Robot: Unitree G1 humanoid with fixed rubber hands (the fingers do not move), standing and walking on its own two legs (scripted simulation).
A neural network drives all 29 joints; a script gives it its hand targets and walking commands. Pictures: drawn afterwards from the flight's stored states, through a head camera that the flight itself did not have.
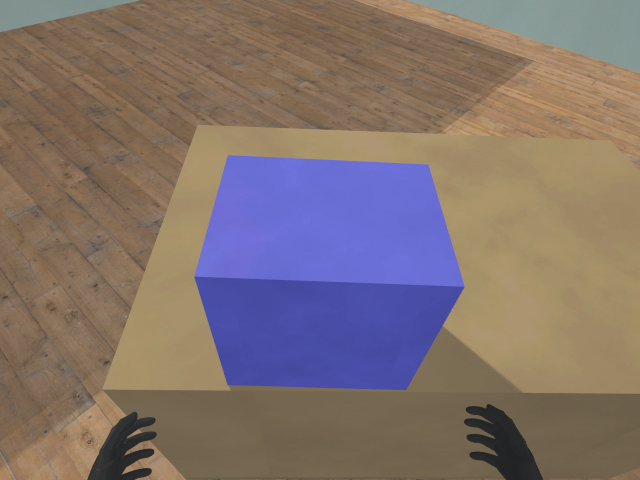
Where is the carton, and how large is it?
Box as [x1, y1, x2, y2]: [194, 155, 464, 389]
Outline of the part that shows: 228,155 194,276 227,384 405,389 464,286 428,165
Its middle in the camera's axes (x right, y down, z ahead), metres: +0.01 +0.06 +0.58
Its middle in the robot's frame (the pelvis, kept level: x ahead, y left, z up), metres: +0.39 +0.00 +0.00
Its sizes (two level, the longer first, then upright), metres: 0.281 0.209 0.283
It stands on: a pedestal, 0.64 m high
